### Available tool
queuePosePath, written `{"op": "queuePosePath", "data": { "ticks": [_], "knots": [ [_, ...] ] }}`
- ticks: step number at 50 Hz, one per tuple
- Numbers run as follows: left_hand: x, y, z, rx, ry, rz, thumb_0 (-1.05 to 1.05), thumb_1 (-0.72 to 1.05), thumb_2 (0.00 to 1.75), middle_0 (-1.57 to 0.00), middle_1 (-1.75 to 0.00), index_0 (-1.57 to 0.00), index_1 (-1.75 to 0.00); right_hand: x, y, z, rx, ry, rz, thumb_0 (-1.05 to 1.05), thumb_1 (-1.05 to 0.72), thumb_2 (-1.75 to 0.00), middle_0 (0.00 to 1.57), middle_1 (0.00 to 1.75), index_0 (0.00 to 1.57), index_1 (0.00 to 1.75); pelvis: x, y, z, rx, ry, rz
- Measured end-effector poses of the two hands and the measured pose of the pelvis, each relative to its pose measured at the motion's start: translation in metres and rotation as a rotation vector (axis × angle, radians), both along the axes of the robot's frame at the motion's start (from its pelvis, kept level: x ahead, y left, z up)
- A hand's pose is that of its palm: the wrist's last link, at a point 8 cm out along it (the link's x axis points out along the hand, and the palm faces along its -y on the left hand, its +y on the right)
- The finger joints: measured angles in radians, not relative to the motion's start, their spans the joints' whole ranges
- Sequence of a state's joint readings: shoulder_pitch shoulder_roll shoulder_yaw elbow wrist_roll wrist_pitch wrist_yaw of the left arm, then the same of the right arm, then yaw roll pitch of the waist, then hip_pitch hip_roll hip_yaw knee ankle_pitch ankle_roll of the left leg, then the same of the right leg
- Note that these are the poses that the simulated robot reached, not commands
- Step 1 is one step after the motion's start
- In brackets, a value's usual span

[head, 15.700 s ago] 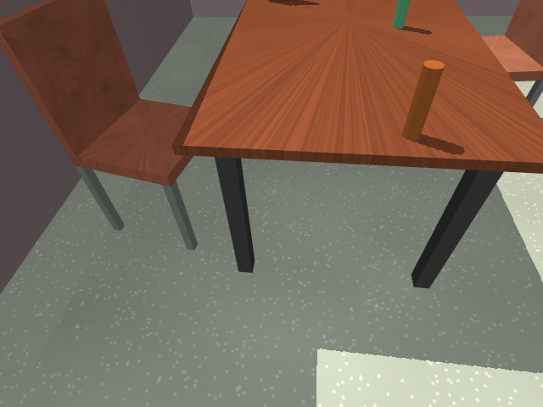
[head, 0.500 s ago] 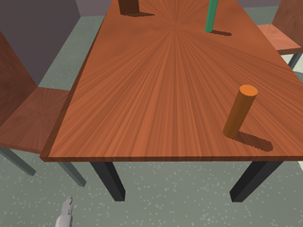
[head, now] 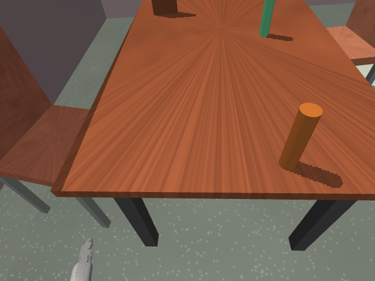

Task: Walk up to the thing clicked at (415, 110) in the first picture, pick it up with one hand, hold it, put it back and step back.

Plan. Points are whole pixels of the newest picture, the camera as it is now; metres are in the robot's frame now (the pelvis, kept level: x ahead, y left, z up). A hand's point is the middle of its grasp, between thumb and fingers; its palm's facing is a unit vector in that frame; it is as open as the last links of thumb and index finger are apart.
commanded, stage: go down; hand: right
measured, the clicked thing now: (297, 140) +0.43 -0.20 +0.07
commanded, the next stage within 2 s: approach in 0.90 s
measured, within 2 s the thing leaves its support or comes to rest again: neither
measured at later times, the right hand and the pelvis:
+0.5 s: hand out of the picture +0.35 -0.39 +0.16, palm faces +0.18 +0.98 +0.00, open 17.5 cm; pelvis -0.01 +0.00 +0.00, yaw +1 degrees
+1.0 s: hand out of the picture +0.35 -0.40 +0.16, palm faces +0.19 +0.98 -0.01, open 17.4 cm; pelvis +0.00 +0.00 +0.00, yaw +0 degrees
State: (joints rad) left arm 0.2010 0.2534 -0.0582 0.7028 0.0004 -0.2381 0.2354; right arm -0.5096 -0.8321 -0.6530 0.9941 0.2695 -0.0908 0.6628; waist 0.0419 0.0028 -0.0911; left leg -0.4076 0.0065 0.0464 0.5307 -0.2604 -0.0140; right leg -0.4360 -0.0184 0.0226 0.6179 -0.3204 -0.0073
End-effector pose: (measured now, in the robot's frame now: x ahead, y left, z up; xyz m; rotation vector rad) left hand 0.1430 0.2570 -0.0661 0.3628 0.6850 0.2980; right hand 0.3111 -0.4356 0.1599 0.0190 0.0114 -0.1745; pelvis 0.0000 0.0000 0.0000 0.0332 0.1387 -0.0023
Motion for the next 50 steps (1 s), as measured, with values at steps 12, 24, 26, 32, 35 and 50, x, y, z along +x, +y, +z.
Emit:
{"op": "queuePosePath", "data": {
  "ticks": [12, 24, 26, 32, 35, 50],
  "knots": [
    [-0.016, -0.003, -0.002, -0.002, 0.011, -0.010, -0.01, -0.54, 0.06, -0.06, -0.06, -0.05, -0.06, 0.001, -0.006, -0.003, -0.009, 0.034, -0.005, -0.01, 0.54, -0.06, 0.05, 0.05, 0.05, 0.05, -0.008, -0.002, -0.002, 0.003, 0.010, 0.006],
    [-0.015, -0.002, 0.005, 0.008, -0.030, -0.014, -0.01, -0.53, 0.06, -0.06, -0.05, -0.05, -0.06, 0.005, -0.006, 0.002, -0.012, 0.023, -0.008, -0.01, 0.55, -0.05, 0.05, 0.05, 0.05, 0.05, -0.010, -0.001, -0.003, 0.004, 0.012, 0.009],
    [-0.015, -0.003, 0.006, 0.004, -0.040, -0.016, -0.01, -0.53, 0.06, -0.06, -0.05, -0.05, -0.06, 0.004, -0.007, 0.004, -0.015, 0.024, -0.010, -0.01, 0.55, -0.05, 0.05, 0.05, 0.05, 0.05, -0.010, -0.001, -0.003, 0.004, 0.011, 0.008],
    [-0.015, -0.002, 0.002, 0.001, -0.024, -0.017, -0.01, -0.54, 0.06, -0.06, -0.05, -0.05, -0.06, 0.003, -0.005, 0.003, -0.009, 0.030, -0.001, -0.01, 0.55, -0.05, 0.05, 0.05, 0.05, 0.05, -0.009, 0.000, -0.003, 0.004, 0.012, 0.004],
    [-0.014, -0.003, 0.001, -0.002, -0.021, -0.023, -0.01, -0.54, 0.06, -0.06, -0.05, -0.05, -0.06, 0.004, -0.004, -0.002, -0.013, 0.044, 0.006, -0.01, 0.55, -0.05, 0.05, 0.05, 0.05, 0.05, -0.009, 0.000, -0.004, 0.004, 0.016, 0.004],
    [-0.005, -0.004, 0.002, 0.003, -0.019, -0.029, -0.01, -0.54, 0.06, -0.06, -0.05, -0.05, -0.06, 0.006, -0.009, 0.005, -0.024, 0.009, -0.014, -0.01, 0.53, -0.06, 0.05, 0.05, 0.05, 0.05, -0.002, 0.001, -0.004, 0.006, 0.020, 0.002]
  ]
}}
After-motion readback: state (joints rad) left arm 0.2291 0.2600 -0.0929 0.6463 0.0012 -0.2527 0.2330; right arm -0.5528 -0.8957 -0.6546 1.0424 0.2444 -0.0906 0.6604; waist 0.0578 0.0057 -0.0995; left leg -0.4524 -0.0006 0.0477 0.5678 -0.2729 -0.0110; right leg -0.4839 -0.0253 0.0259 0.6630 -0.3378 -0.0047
